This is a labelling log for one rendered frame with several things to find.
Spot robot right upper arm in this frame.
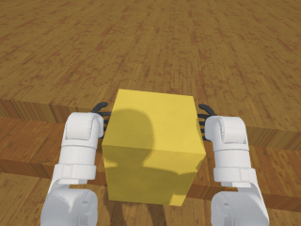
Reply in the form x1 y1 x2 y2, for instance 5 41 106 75
211 191 269 226

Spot robot left hand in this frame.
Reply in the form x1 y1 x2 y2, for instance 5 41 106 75
90 102 112 139

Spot robot left upper arm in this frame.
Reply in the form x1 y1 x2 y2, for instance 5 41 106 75
40 188 98 226

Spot right robot forearm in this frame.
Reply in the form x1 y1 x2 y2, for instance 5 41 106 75
204 116 269 226

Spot robot right hand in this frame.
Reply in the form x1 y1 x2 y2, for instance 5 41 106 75
197 104 217 142

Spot carton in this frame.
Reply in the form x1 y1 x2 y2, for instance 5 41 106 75
102 89 206 206

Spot left robot forearm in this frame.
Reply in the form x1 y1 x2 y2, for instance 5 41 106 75
40 112 104 224

